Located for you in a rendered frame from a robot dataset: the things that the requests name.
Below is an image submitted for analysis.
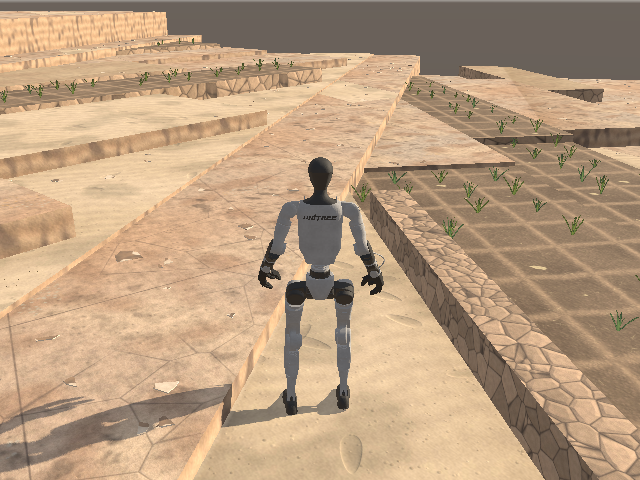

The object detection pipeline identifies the robot left upper arm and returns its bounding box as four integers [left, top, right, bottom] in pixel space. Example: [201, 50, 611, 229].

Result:
[270, 201, 300, 255]

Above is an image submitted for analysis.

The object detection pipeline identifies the robot right upper arm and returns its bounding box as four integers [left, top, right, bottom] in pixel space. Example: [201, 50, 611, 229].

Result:
[341, 201, 370, 256]

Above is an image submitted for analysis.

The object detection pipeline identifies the robot right forearm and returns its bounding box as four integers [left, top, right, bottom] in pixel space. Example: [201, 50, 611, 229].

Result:
[360, 240, 381, 278]

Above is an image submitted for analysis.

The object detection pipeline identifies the right robot foot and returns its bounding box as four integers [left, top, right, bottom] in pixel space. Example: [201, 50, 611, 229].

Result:
[336, 384, 350, 410]

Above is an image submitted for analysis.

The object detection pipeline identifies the left robot thigh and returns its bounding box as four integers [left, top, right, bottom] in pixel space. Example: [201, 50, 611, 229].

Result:
[285, 280, 306, 351]

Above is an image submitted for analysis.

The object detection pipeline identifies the robot left hand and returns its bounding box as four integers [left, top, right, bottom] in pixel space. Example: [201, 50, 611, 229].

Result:
[258, 268, 281, 289]

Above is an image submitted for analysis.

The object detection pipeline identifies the robot left forearm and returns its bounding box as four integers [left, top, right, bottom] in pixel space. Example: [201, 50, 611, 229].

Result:
[260, 239, 280, 273]

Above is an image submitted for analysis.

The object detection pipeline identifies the robot right hand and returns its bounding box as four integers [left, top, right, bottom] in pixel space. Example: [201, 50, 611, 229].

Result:
[361, 272, 384, 295]

